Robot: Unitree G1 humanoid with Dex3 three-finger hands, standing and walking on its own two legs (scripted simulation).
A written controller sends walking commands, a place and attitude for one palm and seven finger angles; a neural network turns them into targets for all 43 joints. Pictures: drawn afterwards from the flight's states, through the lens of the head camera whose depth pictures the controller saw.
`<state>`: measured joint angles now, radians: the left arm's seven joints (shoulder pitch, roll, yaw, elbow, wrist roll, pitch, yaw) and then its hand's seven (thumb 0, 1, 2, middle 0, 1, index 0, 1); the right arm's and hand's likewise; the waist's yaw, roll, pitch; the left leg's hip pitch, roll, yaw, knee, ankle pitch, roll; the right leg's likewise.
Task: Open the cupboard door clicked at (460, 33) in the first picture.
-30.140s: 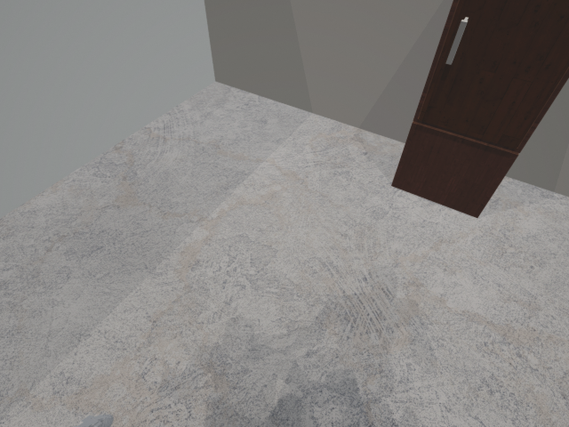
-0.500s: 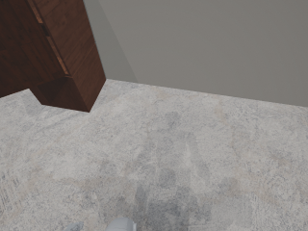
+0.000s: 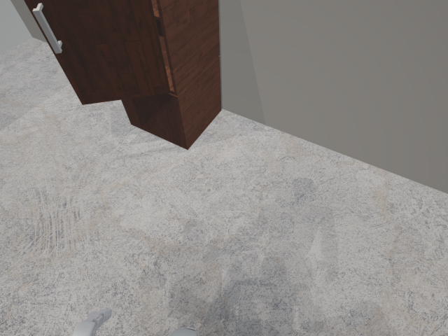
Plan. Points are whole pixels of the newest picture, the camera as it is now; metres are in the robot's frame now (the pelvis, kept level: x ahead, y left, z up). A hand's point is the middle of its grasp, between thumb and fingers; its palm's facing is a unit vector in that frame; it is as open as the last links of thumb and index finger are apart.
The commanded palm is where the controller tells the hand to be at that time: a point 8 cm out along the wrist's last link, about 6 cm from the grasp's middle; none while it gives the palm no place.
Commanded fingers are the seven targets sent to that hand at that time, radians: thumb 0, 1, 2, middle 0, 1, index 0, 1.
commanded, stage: turn to face it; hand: left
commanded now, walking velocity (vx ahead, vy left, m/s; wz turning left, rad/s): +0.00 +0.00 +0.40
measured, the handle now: (49, 29) +1.00 +0.65 +0.02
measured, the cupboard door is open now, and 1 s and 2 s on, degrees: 41 41 41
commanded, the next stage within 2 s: take the last steps up to it in 0.26 s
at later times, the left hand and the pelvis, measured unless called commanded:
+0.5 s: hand out of the picture +0.02 +0.21 -0.16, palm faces +0.25 -0.94 -0.23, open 7.4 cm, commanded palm none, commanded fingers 0.00 0.90 0.90 -0.20 -0.30 -0.20 -0.30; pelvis +0.02 +0.00 +0.01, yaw +12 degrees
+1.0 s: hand out of the picture -0.02 +0.23 -0.18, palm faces +0.41 -0.89 -0.18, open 7.4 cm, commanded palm none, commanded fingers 0.00 0.90 0.90 -0.20 -0.30 -0.20 -0.30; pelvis +0.12 +0.09 -0.01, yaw +19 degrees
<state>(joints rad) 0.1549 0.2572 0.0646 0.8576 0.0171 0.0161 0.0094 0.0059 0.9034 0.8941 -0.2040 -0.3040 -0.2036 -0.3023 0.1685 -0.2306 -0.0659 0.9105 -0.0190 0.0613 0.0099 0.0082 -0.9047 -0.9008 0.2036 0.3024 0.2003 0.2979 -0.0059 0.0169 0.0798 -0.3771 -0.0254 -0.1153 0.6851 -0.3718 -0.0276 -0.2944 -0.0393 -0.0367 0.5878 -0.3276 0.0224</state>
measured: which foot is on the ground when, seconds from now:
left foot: up 0.00-0.26, down 0.28-0.56, up 0.58-0.92, down 0.94-1.00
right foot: down 0.00-0.28, up 0.30-0.54, down 0.56-0.94, up 0.96-1.00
